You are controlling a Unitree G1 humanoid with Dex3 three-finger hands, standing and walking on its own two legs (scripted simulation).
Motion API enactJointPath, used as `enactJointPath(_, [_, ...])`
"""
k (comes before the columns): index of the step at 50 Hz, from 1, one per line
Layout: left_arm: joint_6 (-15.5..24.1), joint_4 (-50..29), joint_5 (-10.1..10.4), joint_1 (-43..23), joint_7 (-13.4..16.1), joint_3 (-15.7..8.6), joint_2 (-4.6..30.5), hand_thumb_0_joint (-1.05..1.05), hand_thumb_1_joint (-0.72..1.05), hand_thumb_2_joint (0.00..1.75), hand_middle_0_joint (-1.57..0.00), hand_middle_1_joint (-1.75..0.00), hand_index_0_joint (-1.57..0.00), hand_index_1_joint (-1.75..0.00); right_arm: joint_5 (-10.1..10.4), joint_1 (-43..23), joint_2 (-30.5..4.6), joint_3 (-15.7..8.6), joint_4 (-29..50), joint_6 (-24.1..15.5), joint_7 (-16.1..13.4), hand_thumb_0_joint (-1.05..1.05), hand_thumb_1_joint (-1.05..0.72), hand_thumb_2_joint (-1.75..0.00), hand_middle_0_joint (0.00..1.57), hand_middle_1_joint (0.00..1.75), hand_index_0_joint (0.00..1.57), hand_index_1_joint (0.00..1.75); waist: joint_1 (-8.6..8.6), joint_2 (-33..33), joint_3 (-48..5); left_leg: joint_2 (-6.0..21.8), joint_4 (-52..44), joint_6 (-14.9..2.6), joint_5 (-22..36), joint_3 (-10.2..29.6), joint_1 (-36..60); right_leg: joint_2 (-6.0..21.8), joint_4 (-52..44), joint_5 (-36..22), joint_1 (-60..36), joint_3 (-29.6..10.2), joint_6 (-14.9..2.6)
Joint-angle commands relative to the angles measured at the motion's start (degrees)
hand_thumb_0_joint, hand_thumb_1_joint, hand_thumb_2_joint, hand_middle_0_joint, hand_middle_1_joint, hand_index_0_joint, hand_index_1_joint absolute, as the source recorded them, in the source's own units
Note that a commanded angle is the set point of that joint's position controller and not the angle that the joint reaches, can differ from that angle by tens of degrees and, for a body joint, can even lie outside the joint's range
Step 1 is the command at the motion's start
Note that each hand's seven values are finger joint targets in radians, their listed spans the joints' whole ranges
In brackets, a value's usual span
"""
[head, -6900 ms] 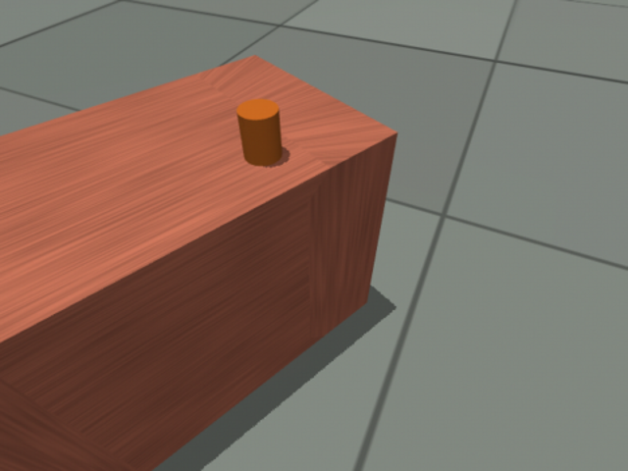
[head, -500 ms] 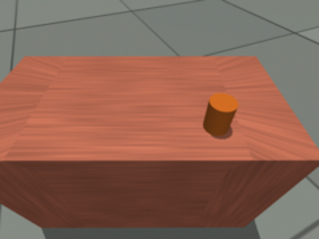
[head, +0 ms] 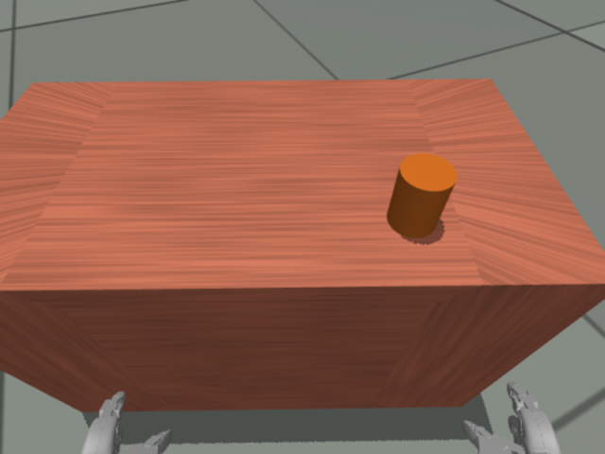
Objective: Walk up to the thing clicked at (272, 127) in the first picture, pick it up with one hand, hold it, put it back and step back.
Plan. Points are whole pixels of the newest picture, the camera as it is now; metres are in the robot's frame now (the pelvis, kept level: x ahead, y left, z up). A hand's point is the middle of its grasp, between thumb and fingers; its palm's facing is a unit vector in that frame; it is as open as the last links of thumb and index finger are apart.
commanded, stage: rise first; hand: right
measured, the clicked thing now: (419, 197) +0.51 -0.18 +0.03
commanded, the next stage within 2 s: go down in 1.60 s
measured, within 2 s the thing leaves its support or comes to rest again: neither
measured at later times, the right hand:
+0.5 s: hand (537, 400) +0.20 -0.26 +0.02, palm faces +0.29 +0.90 -0.33, open 17.4 cm
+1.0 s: hand (578, 399) +0.18 -0.25 +0.09, palm faces +0.31 +0.87 -0.38, open 17.7 cm
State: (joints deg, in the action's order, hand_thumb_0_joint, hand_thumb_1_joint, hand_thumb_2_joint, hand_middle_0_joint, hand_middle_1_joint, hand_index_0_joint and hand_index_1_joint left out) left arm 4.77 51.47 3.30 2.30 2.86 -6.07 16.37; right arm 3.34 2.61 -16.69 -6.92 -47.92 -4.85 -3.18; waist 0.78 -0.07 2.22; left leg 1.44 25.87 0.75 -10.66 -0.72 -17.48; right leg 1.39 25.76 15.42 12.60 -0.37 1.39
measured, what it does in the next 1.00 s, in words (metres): stands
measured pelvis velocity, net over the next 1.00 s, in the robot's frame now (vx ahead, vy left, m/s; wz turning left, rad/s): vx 0.01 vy -0.01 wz -0.02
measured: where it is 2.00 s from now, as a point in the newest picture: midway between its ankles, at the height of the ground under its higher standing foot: outside the picture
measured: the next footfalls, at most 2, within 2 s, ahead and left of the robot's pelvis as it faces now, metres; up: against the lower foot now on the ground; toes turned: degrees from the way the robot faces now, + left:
none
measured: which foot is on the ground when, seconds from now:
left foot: down 0.00-1.00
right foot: down 0.00-1.00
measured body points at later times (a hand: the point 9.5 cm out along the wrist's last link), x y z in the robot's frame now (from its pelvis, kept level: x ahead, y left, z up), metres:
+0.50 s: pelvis +0.02 -0.01 +0.00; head +0.01 +0.01 +0.45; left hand +0.19 +0.24 -0.08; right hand +0.18 -0.30 +0.04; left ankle +0.03 +0.13 -0.74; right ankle -0.02 -0.14 -0.74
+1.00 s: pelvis +0.01 -0.01 +0.00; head +0.00 +0.01 +0.45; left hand +0.18 +0.25 -0.08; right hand +0.16 -0.30 +0.11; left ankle +0.03 +0.13 -0.74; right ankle -0.02 -0.14 -0.74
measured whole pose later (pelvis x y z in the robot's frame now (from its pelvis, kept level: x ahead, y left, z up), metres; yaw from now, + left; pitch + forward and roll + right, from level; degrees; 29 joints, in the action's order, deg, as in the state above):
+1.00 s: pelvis +0.01 -0.01 +0.00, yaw -1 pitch -3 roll +0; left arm 5.9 32.9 1.1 15.4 2.3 -8.1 12.4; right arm 2.7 28.8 -17.2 -13.5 11.5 -10.9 -1.3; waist 2.8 2.8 1.6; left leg 2.2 24.5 1.4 -11.8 -2.0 -9.3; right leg 0.7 24.6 16.1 5.2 -1.5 0.8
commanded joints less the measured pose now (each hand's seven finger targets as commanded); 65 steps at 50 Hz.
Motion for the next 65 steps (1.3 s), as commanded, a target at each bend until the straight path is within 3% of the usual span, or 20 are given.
enactJointPath(1, [0.9,-7.8,-1.0,3.8,0.9,-3.3,8.1,0.0,0.05,0.14,-0.04,-0.05,-0.05,-0.04,-0.4,5.0,-12.0,-4.2,15.3,-1.2,-1.0,0.0,0.03,-0.15,0.05,0.05,0.05,0.05,-0.12,3.0,-14.6,-1.0,-2.4,-0.76,15.0,-1.8,12.2,-2.0,-3.3,-17.2,-0.9,2.5,-1.3])
enactJointPath(3, [0.5,-9.2,-0.8,3.9,0.7,-1.4,4.8,0.0,-0.06,0.12,-0.05,-0.05,-0.05,-0.04,0.1,5.8,-8.4,-2.7,18.2,-0.5,-0.7,0.0,0.12,-0.13,0.05,0.05,0.05,0.05,-0.29,2.3,-11.0,-1.2,-3.2,-0.64,12.2,-2.3,10.4,-1.6,-4.0,-14.6,0.5,2.5,-1.47])
enactJointPath(7, [1.1,-18.8,-0.7,4.1,1.2,0.2,3.5,0.0,-0.3,0.08,-0.05,-0.05,-0.05,-0.05,0.2,8.1,-9.4,-3.6,28.0,-1.1,-0.8,0.0,0.34,-0.09,0.04,0.05,0.04,0.05,0.38,-0.3,-8.3,-1.2,-4.7,-0.54,8.1,-2.9,9.8,-1.4,-5.0,-11.4,0.7,2.4,-1.82])
enactJointPath(10, [2.0,-26.4,-1.0,1.9,2.3,-2.2,7.8,0.0,-0.45,0.06,-0.06,-0.05,-0.05,-0.06,0.0,5.5,-11.9,-5.5,38.8,-1.9,-1.7,0.0,0.45,-0.07,0.04,0.06,0.04,0.06,0.68,1.4,-10.4,-0.8,-4.6,-0.7,7.6,-2.7,10.7,-1.6,-5.5,-11.4,-2.3,2.3,-1.66])
enactJointPath(13, [2.6,-30.7,-1.3,5.7,2.5,-1.3,6.0,0.0,-0.54,0.04,-0.06,-0.05,-0.06,-0.06,-0.1,9.0,-10.3,-5.1,46.0,-2.4,-1.9,0.0,0.54,-0.05,0.04,0.06,0.04,0.06,0.4,1.3,-10.6,-0.9,-4.2,-0.74,9.1,-2.9,11.9,-1.6,-5.4,-13.0,-4.4,2.1,-1.73])
enactJointPath(15, [2.5,-29.9,-1.5,4.4,2.5,-0.4,4.2,0.0,-0.53,0.04,-0.06,-0.05,-0.06,-0.06,-0.3,12.3,-11.0,-7.1,46.8,-2.3,-2.3,0.0,0.55,-0.05,0.03,0.06,0.04,0.06,2.05,1.1,-8.5,-0.7,-4.2,-0.73,9.7,-3.0,12.4,-1.7,-5.1,-14.4,-3.5,1.9,-1.76])
enactJointPath(22, [1.5,-27.3,-1.4,15.2,0.8,-3.1,3.3,0.0,-0.54,0.02,-0.06,-0.05,-0.06,-0.05,-0.1,20.3,-8.6,-8.4,53.6,-3.3,-0.1,0.0,0.61,-0.03,0.03,0.06,0.04,0.06,-0.02,1.0,-5.3,-0.9,-3.8,-0.44,12.4,-3.7,11.4,-1.6,-4.7,-16.7,-4.0,2.4,-1.68])
enactJointPath(27, [2.3,-28.4,-1.6,6.5,0.3,-5.8,6.2,0.0,-0.55,0.04,-0.06,-0.05,-0.05,-0.05,0.1,16.8,-9.8,-9.9,61.9,-4.4,0.4,0.0,0.61,-0.03,0.03,0.06,0.04,0.06,1.23,3.1,-4.3,-0.9,-3.6,-0.78,9.7,-3.7,11.0,-1.2,-5.4,-15.2,-3.5,1.5,-0.98])
enactJointPath(30, [2.9,-27.5,-1.9,5.4,0.1,-1.8,1.5,0.0,-0.57,0.05,-0.06,-0.05,-0.05,-0.06,-0.3,18.5,-8.1,-8.4,64.8,-5.6,0.3,0.0,0.61,-0.03,0.04,0.06,0.04,0.06,1.96,1.7,-4.4,-0.7,-4.2,-0.73,7.6,-3.7,12.1,-1.4,-5.3,-12.7,-2.9,1.6,-1.4])
enactJointPath(39, [3.1,-26.9,-2.5,7.0,0.4,-6.6,6.5,0.0,-0.57,0.05,-0.05,-0.04,-0.04,-0.05,-0.4,23.5,-10.7,-12.6,68.7,-7.9,0.5,0.0,0.61,-0.03,0.04,0.06,0.04,0.06,2.03,2.9,-6.0,-0.8,-3.5,-0.84,9.4,-3.9,13.3,-1.5,-5.0,-15.3,-3.4,1.7,-1.1])
enactJointPath(43, [3.8,-27.2,-2.3,7.5,-0.2,-3.2,2.1,0.0,-0.57,0.05,-0.05,-0.04,-0.04,-0.05,-0.3,21.8,-9.2,-11.5,70.9,-9.1,1.0,0.0,0.61,-0.03,0.04,0.06,0.04,0.06,1.78,1.6,-3.9,-0.9,-4.3,-0.83,6.4,-4.0,12.4,-1.4,-5.3,-12.0,-2.6,1.5,-1.54])
enactJointPath(45, [4.2,-28.8,-2.4,8.2,0.2,-5.9,5.0,0.0,-0.57,0.05,-0.05,-0.04,-0.04,-0.06,-0.3,21.0,-10.0,-12.3,71.0,-9.4,1.0,0.0,0.59,-0.03,0.04,0.06,0.04,0.06,0.54,0.4,-4.2,-0.7,-4.6,-0.56,5.9,-3.9,11.8,-1.5,-5.4,-11.1,-3.6,1.6,-1.77])
enactJointPath(48, [4.3,-26.7,-2.3,9.4,-0.3,-3.0,1.4,0.0,-0.57,0.05,-0.05,-0.04,-0.04,-0.05,-0.4,22.1,-9.6,-12.1,71.9,-10.1,1.3,0.0,0.61,-0.03,0.04,0.06,0.04,0.06,1.75,2.1,-2.0,-0.6,-4.7,-0.72,4.9,-3.9,11.2,-1.8,-5.7,-10.1,-2.4,1.8,-1.77])
enactJointPath(50, [4.7,-27.3,-2.3,9.1,-0.2,-5.6,4.2,0.0,-0.57,0.05,-0.05,-0.04,-0.04,-0.05,-0.2,21.9,-10.4,-13.4,72.1,-10.3,1.3,0.0,0.61,-0.03,0.04,0.06,0.04,0.06,1.44,1.6,-2.0,-0.7,-4.7,-0.73,4.1,-4.1,11.1,-1.6,-6.0,-9.4,-2.2,1.6,-1.72])
enactJointPath(54, [4.8,-23.6,-2.1,10.6,-0.7,-4.8,2.4,0.0,-0.56,0.05,-0.05,-0.04,-0.05,-0.05,0.1,22.5,-10.8,-14.3,72.4,-11.1,1.7,0.0,0.6,-0.03,0.04,0.06,0.05,0.06,1.83,2.8,0.0,-0.5,-5.2,-0.64,2.3,-3.9,10.4,-2.1,-6.2,-7.2,-1.2,1.9,-1.92])
enactJointPath(56, [5.3,-25.6,-2.4,7.4,-0.5,-6.9,4.6,0.0,-0.57,0.05,-0.05,-0.04,-0.04,-0.05,-0.1,21.4,-11.7,-15.5,73.6,-11.4,1.5,0.0,0.6,-0.03,0.04,0.06,0.04,0.06,1.36,2.4,-2.8,-0.4,-5.2,-0.6,2.9,-3.8,11.1,-2.2,-5.8,-7.7,-2.3,1.8,-1.96])
enactJointPath(59, [5.6,-25.0,-2.2,6.7,-0.9,-3.2,1.3,0.0,-0.56,0.05,-0.05,-0.05,-0.05,-0.05,-0.1,20.9,-10.5,-14.4,74.1,-12.2,1.7,0.0,0.6,-0.04,0.04,0.06,0.05,0.06,2.24,2.7,-1.6,-0.6,-5.2,-0.76,0.7,-3.9,10.9,-2.1,-6.3,-5.8,-1.3,1.6,-1.84])
enactJointPath(62, [6.2,-26.4,-2.4,6.6,-0.1,-7.3,5.7,0.0,-0.57,0.06,-0.05,-0.05,-0.04,-0.06,-0.2,20.8,-12.0,-16.1,73.6,-12.7,1.4,0.0,0.59,-0.04,0.04,0.06,0.05,0.06,1.55,0.3,-3.9,-0.5,-5.0,-0.6,1.9,-4.0,11.7,-1.9,-6.0,-7.1,-2.7,1.4,-1.96])
enactJointPath(64, [6.1,-25.4,-2.5,7.1,-0.4,-4.3,2.4,0.0,-0.57,0.06,-0.05,-0.05,-0.05,-0.06,-0.2,20.2,-11.9,-16.1,73.8,-13.1,1.5,0.0,0.59,-0.04,0.04,0.06,0.05,0.06,2.16,1.0,-3.3,-0.3,-5.2,-0.48,2.4,-3.8,11.9,-2.3,-5.6,-7.4,-2.0,1.6,-2.07])
enactJointPath(65, [6.1,-25.9,-2.5,6.2,-0.3,-5.2,3.3,0.0,-0.57,0.07,-0.05,-0.05,-0.04,-0.06,-0.2,21.1,-11.8,-16.1,74.1,-13.3,1.4,0.0,0.61,-0.04,0.04,0.06,0.05,0.06,2.52,0.9,-3.3,-0.3,-5.2,-0.5,2.2,-3.7,12.0,-2.4,-5.8,-7.4,-2.2,1.7,-2.07])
